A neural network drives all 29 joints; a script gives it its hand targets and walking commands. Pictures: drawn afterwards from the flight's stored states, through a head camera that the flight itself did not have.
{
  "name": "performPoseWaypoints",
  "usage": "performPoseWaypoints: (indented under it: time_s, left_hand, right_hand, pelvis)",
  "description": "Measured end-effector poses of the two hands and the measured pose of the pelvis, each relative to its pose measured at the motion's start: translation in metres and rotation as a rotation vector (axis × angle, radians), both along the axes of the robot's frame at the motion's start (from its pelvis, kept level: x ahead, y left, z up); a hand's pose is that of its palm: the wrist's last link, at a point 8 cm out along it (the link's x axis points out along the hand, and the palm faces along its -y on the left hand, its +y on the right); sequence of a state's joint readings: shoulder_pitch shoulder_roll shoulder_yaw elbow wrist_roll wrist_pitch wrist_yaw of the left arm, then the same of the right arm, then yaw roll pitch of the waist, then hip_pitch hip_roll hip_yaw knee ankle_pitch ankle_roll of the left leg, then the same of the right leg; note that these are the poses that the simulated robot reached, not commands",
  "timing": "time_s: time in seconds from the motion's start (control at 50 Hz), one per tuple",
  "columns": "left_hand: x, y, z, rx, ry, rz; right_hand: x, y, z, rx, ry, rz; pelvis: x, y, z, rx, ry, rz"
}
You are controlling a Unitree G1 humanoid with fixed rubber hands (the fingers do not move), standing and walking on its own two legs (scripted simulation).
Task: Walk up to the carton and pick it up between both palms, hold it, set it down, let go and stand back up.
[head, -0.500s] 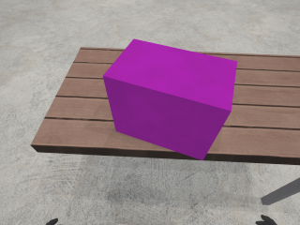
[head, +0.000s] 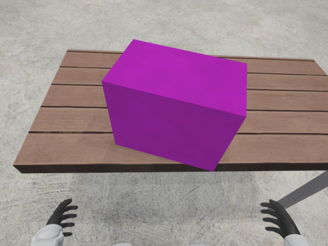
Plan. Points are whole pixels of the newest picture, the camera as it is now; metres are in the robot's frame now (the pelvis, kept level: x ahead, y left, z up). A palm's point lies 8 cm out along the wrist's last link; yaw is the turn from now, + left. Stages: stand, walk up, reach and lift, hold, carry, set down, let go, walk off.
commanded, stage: reach and lift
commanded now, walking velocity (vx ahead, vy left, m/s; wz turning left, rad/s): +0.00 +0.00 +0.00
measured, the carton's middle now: (174, 108) +0.43 -0.02 +0.07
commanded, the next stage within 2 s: none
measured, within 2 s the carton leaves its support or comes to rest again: neither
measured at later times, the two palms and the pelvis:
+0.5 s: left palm (42, 219) +0.18 +0.28 -0.03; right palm (276, 225) +0.16 -0.24 -0.01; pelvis +0.01 +0.02 +0.01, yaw -2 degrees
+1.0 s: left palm (27, 211) +0.19 +0.30 +0.02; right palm (266, 215) +0.17 -0.21 +0.03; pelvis +0.02 +0.03 +0.02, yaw -1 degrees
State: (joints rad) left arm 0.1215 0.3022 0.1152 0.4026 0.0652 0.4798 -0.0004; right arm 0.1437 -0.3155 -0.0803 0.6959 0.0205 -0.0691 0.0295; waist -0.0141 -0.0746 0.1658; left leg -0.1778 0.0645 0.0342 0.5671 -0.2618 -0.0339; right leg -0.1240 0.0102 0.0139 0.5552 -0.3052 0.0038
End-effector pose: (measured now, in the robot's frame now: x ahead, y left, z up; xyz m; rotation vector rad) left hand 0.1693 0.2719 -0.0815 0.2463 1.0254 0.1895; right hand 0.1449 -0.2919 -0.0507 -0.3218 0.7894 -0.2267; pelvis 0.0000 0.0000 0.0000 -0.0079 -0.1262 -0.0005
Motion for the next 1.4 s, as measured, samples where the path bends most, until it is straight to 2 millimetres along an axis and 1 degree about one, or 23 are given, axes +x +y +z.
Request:
performPoseWaypoints:
  time_s: [0.08,0.14,0.22,0.38,0.46,0.6,0.68,0.86,0.98,1.12,1.22,1.32,1.4]
  left_hand:
    - [-0.009,0.006,0.005,-0.017,-0.012,0.017]
    - [-0.010,0.007,0.012,-0.026,-0.040,0.011]
    - [-0.007,0.006,0.020,-0.041,-0.069,-0.008]
    - [0.008,0.010,0.044,-0.058,-0.177,-0.035]
    - [0.012,0.010,0.052,-0.068,-0.212,-0.051]
    - [0.016,0.008,0.062,-0.110,-0.275,-0.068]
    - [0.017,0.012,0.069,-0.120,-0.320,-0.075]
    - [0.017,0.023,0.085,-0.134,-0.407,-0.097]
    - [0.017,0.024,0.097,-0.159,-0.463,-0.130]
    - [0.022,0.021,0.113,-0.183,-0.546,-0.176]
    - [0.024,0.022,0.122,-0.192,-0.600,-0.187]
    - [0.028,0.020,0.128,-0.208,-0.644,-0.195]
    - [0.032,0.019,0.132,-0.218,-0.668,-0.202]
  right_hand:
    - [-0.001,0.004,0.008,0.004,-0.011,-0.009]
    - [0.001,0.009,0.014,0.013,-0.032,-0.018]
    - [0.003,0.019,0.019,0.037,-0.059,-0.035]
    - [0.007,0.041,0.029,0.080,-0.116,-0.059]
    - [0.009,0.047,0.036,0.089,-0.147,-0.075]
    - [0.015,0.052,0.050,0.091,-0.198,-0.100]
    - [0.019,0.058,0.058,0.099,-0.227,-0.110]
    - [0.024,0.074,0.068,0.128,-0.275,-0.124]
    - [0.024,0.084,0.075,0.153,-0.315,-0.143]
    - [0.021,0.091,0.084,0.182,-0.356,-0.173]
    - [0.021,0.091,0.095,0.185,-0.396,-0.186]
    - [0.024,0.092,0.108,0.186,-0.443,-0.192]
    - [0.028,0.096,0.113,0.202,-0.459,-0.187]
  pelvis:
    - [0.000,0.004,0.003,0.002,0.002,-0.005]
    - [0.001,0.008,0.005,0.003,0.008,-0.009]
    - [0.001,0.012,0.008,0.004,0.009,-0.018]
    - [0.005,0.018,0.012,0.008,0.004,-0.033]
    - [0.007,0.021,0.013,0.007,0.002,-0.036]
    - [0.011,0.023,0.015,0.007,-0.001,-0.037]
    - [0.015,0.023,0.015,0.006,0.004,-0.035]
    - [0.021,0.024,0.016,0.001,0.009,-0.024]
    - [0.024,0.027,0.016,-0.003,0.017,-0.023]
    - [0.026,0.029,0.015,-0.007,0.019,-0.022]
    - [0.025,0.029,0.015,-0.008,0.022,-0.017]
    - [0.024,0.028,0.015,-0.009,0.026,-0.017]
    - [0.025,0.027,0.014,-0.008,0.025,-0.015]
